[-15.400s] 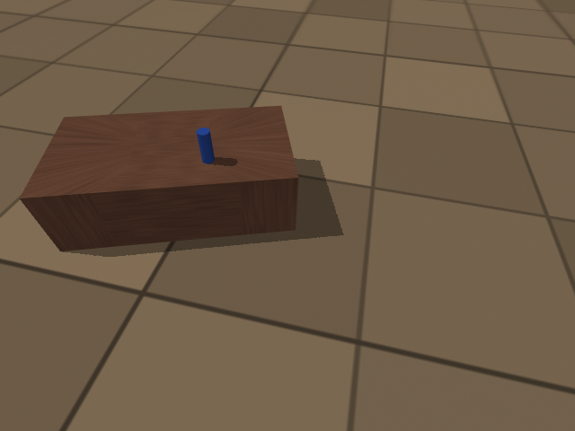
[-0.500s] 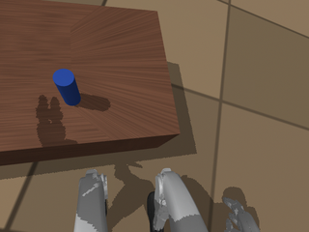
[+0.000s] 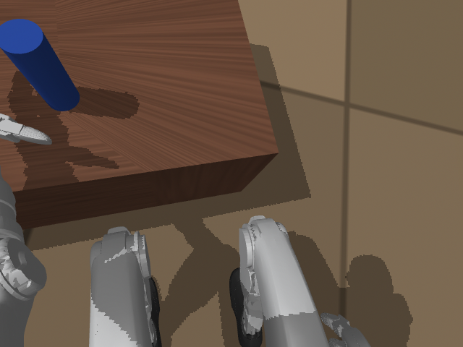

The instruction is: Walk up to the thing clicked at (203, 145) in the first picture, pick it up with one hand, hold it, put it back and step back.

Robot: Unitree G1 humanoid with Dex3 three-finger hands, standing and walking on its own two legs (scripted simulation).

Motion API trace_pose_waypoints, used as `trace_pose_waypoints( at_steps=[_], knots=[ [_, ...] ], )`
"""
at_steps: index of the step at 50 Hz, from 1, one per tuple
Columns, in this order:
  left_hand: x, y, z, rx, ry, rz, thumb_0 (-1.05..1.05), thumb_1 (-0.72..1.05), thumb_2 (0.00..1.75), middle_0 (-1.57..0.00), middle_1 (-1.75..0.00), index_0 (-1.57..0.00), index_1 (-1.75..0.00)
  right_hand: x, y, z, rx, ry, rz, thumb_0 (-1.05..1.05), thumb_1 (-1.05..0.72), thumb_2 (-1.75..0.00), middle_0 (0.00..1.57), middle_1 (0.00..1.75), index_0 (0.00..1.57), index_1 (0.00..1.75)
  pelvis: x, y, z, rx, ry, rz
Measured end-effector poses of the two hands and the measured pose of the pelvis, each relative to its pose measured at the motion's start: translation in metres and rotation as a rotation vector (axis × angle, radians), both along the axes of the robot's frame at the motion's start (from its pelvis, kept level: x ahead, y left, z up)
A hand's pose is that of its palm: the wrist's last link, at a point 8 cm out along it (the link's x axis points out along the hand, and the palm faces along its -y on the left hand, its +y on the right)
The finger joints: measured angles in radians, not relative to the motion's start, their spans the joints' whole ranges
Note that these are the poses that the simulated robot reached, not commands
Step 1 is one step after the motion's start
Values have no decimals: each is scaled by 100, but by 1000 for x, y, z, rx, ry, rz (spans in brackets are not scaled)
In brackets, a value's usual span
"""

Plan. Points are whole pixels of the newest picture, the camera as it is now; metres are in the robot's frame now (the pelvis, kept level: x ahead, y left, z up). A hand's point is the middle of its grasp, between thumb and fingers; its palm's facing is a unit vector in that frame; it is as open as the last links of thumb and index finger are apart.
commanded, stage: close in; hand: left
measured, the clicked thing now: (45, 71) +0.55 +0.25 -0.01
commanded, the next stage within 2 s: rest palm in 0.30 s
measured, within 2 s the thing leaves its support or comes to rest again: leaves its support in 1.92 s
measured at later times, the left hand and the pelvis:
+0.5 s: hand (35, 90) +0.51 +0.25 +0.01, palm faces +0.23 -0.97 +0.01, open 17.8 cm; pelvis +0.01 +0.00 +0.01, yaw +0 degrees
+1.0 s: hand (46, 92) +0.51 +0.24 -0.01, palm faces +0.22 -0.98 +0.00, open 15.5 cm; pelvis +0.01 +0.00 +0.00, yaw +0 degrees
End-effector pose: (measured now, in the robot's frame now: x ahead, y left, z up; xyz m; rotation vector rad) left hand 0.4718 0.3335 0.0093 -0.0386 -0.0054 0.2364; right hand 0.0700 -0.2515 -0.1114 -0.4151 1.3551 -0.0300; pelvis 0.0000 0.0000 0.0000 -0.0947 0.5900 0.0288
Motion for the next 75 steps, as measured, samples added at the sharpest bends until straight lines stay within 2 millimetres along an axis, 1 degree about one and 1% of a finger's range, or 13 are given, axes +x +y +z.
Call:
trace_pose_waypoints(
  at_steps=[5,12,17,22,27,33,38,43,52,65,75],
  knots=[
    [2,-12,8,29,7,2,-2,-56,3,-3,-7,-4,-5,-8,-4,-5,3,12,-42,0,-91,-90,20,30,20,30,-3,-2,-1,5,-7,-2],
    [3,-23,12,17,20,-14,-2,-59,1,-4,-6,-6,-3,-8,-13,6,-18,3,-68,0,-92,-90,20,30,20,30,-2,-2,6,4,-1,-5],
    [2,-28,8,9,27,-11,-2,-60,1,-4,-5,-6,-2,0,-19,15,-41,-4,-64,0,-93,-90,20,30,20,30,1,-2,10,3,6,-4],
    [2,-33,3,18,29,-10,-2,-61,0,-4,-5,-6,-2,11,-21,18,-52,-10,-54,0,-93,-90,20,30,20,30,4,-1,12,4,11,-3],
    [3,-38,-4,25,33,-10,-2,-61,0,-5,-3,-6,-1,23,-20,15,-44,-15,-40,0,-93,-90,20,30,20,30,7,-1,12,5,17,-1],
    [4,-41,-10,32,26,-10,-2,-60,1,-8,-3,-8,-2,32,-16,6,-24,-16,-29,0,-93,-91,20,30,20,30,10,-1,8,8,21,-3],
    [4,-42,-12,42,24,-13,-2,-56,5,-16,-10,-16,-9,35,-13,-3,-4,-12,-27,0,-93,-91,20,30,20,30,10,-2,4,13,19,-4],
    [5,-43,-13,44,24,-13,-2,-54,10,-26,-18,-26,-17,32,-12,-9,8,-4,-28,0,-94,-91,20,30,20,30,9,-4,0,16,14,-6],
    [10,-43,-17,35,24,-19,-2,-46,20,-41,-33,-42,-31,19,-14,-9,-9,16,-41,0,-94,-90,20,30,20,30,6,-3,-5,11,7,-11],
    [18,-42,-24,44,20,-20,-1,-21,41,-66,-56,-67,-54,-2,-19,-10,-35,63,-66,0,-93,-90,20,30,20,30,5,-2,-12,6,4,-11],
    [25,-40,-22,41,6,-19,-1,6,63,-86,-78,-90,-77,-4,-18,-14,-32,69,-64,0,-92,-90,20,30,20,30,4,-2,-17,2,0,-15]
  ],
)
